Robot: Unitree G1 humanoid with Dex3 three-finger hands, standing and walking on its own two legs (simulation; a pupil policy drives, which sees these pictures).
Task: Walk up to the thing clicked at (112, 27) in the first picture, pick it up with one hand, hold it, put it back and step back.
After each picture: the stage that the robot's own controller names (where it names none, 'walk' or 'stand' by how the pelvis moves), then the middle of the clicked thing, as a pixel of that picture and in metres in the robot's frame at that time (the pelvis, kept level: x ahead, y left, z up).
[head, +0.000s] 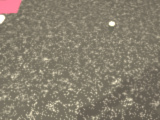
stand; (111, 26) +1.72 -0.36 -0.72
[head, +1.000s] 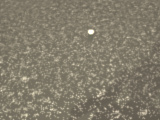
walk; (91, 35) +1.62 +0.04 -0.70
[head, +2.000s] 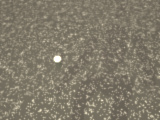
walk; (58, 62) +1.04 +0.32 -0.72
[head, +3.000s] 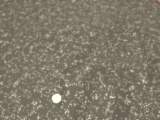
walk; (57, 101) +0.62 +0.27 -0.71
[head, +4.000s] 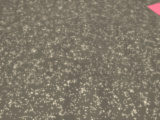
walk; out of the picture +0.35 +0.20 -0.70
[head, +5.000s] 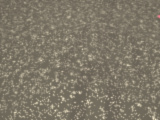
stand; out of the picture +0.29 +0.21 -0.72
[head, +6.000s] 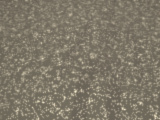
stand; out of the picture +0.29 +0.20 -0.72
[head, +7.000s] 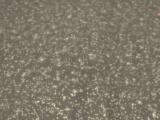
stand; out of the picture +0.31 +0.22 -0.72
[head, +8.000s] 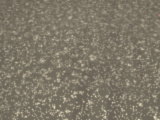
stand; out of the picture +0.29 +0.22 -0.73
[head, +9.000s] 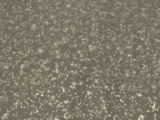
go down; out of the picture +0.30 +0.21 -0.72
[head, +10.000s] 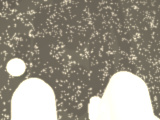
go down; (18, 69) +0.40 +0.22 -0.29
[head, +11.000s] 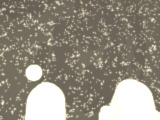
close in; (35, 75) +0.40 +0.20 -0.32
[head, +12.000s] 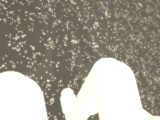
close in; out of the picture +0.39 +0.23 -0.23
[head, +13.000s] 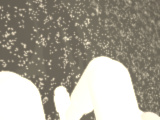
close; out of the picture +0.39 +0.24 -0.23
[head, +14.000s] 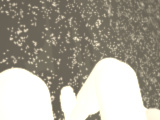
lift; out of the picture +0.36 +0.23 -0.23
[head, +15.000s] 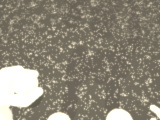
lift; (29, 90) +0.31 +0.18 -0.02
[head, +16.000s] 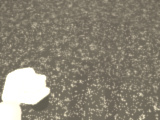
hold; (37, 93) +0.32 +0.17 +0.01
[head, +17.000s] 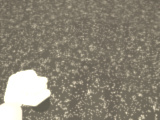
hold; (38, 95) +0.32 +0.17 -0.01
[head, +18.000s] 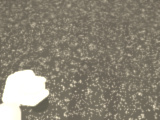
crouch; (37, 95) +0.32 +0.17 -0.01
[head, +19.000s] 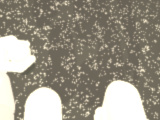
crouch; (22, 59) +0.42 +0.19 -0.10
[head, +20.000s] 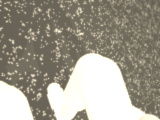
lower; out of the picture +0.44 +0.25 -0.23
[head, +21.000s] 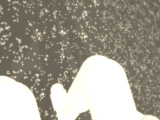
lower; out of the picture +0.43 +0.25 -0.23
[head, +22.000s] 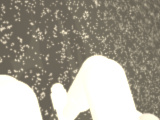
lower; out of the picture +0.42 +0.25 -0.24
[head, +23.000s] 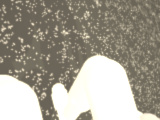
lower; out of the picture +0.42 +0.25 -0.23
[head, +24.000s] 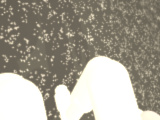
loosen; out of the picture +0.40 +0.23 -0.24
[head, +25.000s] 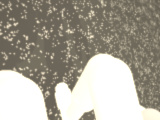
withdraw; out of the picture +0.40 +0.22 -0.23
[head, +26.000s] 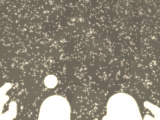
walk; (51, 83) +0.41 +0.16 -0.43
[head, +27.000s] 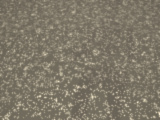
stand; out of the picture +0.34 +0.16 -0.66
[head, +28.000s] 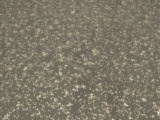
stand; out of the picture +0.34 +0.17 -0.67
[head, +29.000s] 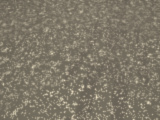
stand; out of the picture +0.34 +0.16 -0.71
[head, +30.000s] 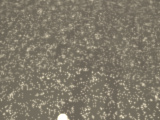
walk; out of the picture +0.39 +0.12 -0.69
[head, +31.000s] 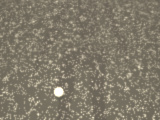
walk; (59, 94) +0.55 +0.15 -0.71
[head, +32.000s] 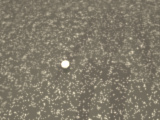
walk; (66, 67) +0.86 +0.25 -0.70
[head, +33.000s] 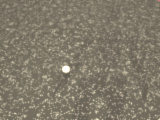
stand; (66, 72) +0.94 +0.19 -0.71
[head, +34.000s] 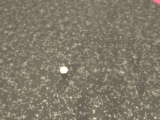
stand; (64, 73) +0.96 +0.20 -0.73
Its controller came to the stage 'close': yes
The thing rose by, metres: 0.71
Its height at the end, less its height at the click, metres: +0.00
